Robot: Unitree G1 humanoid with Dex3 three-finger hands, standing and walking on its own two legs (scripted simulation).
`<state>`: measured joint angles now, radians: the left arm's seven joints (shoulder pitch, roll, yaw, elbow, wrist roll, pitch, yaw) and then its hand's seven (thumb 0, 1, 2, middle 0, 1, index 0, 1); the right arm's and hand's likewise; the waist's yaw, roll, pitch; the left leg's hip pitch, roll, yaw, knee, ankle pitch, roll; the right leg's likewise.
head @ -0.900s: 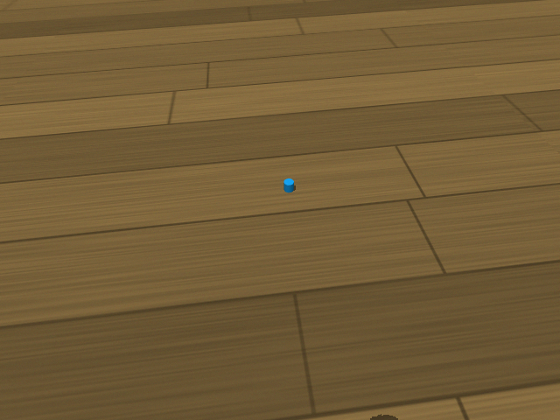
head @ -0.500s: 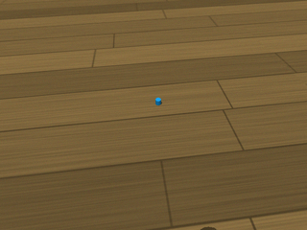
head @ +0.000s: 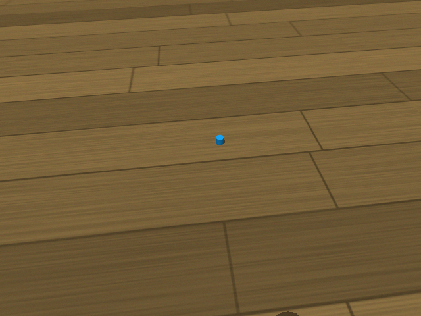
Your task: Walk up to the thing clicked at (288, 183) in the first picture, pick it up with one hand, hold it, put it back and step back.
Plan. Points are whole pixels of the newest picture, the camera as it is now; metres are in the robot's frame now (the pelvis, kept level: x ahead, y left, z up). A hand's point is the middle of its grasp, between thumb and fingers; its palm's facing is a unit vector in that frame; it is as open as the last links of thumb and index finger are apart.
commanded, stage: stand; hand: left
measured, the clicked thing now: (219, 140) +1.34 -0.06 -0.76
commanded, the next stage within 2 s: walk up in 0.22 s
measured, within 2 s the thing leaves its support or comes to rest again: neither
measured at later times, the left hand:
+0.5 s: hand out of the picture +0.12 +0.35 -0.15, palm faces -0.23 -0.87 -0.44, open 7.4 cm
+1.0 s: hand (125, 182) +0.52 +0.27 -0.13, palm faces -0.46 -0.72 -0.51, open 7.3 cm
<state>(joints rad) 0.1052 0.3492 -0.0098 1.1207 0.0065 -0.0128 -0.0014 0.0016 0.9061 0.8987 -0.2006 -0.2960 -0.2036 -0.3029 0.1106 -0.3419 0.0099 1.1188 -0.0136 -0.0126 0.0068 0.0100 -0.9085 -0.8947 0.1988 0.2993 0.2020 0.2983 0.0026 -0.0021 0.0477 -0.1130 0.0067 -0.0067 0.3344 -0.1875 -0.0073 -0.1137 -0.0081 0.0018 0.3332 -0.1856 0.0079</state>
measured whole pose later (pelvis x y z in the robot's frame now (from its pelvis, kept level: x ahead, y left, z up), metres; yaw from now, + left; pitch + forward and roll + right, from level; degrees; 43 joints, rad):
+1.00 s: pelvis +0.27 +0.09 -0.03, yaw -33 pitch -5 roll -3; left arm 0.25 0.39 0.03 0.83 -0.01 -0.08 0.06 0.00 0.90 0.90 -0.20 -0.30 -0.21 -0.30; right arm 0.27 -0.43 -0.06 0.78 -0.05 0.06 0.12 0.02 -0.91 -0.89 0.20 0.30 0.20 0.30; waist -0.05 0.14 0.09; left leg -0.46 0.06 -0.10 1.23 -0.44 0.01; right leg -0.29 -0.01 -0.06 0.65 -0.28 -0.01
